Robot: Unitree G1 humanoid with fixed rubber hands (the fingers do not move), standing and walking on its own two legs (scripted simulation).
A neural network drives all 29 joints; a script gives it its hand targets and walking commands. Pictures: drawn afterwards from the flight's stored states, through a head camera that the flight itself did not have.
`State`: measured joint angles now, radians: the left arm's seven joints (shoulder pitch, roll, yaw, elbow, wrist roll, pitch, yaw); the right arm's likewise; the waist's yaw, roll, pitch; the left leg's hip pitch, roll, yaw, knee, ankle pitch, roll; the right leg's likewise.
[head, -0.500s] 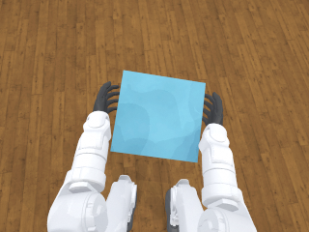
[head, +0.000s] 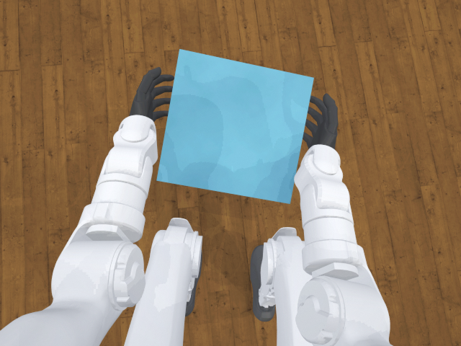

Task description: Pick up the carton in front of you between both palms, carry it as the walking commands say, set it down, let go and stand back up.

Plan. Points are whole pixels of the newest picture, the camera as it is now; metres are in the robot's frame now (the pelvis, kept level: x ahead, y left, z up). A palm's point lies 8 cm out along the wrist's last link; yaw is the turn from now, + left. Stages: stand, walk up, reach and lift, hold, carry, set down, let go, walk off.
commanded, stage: set down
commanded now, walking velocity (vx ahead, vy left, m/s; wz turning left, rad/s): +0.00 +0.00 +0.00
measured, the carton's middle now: (229, 136) +0.48 +0.04 -0.19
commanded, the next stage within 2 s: none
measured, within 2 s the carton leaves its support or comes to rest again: rests again in 1.14 s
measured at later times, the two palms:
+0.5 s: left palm (158, 125) +0.50 +0.19 -0.25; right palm (292, 144) +0.49 -0.10 -0.23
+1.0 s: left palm (164, 122) +0.51 +0.18 -0.27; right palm (298, 143) +0.50 -0.12 -0.25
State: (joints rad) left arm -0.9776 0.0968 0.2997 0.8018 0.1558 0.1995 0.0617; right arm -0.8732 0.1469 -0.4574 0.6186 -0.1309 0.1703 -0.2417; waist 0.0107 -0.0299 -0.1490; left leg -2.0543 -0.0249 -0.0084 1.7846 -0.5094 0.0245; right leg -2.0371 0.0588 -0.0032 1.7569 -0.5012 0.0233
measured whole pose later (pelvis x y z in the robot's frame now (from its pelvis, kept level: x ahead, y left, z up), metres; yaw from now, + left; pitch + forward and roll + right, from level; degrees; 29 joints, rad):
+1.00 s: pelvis -0.01 +0.00 -0.12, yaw -1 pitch +40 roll -4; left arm -1.38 0.30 0.12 1.16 0.04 0.14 0.03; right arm -1.24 -0.04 -0.49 0.94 -0.04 0.10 -0.17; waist -0.01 -0.08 0.15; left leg -2.34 -0.03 -0.01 2.18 -0.55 0.04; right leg -2.30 0.12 0.00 2.14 -0.55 0.07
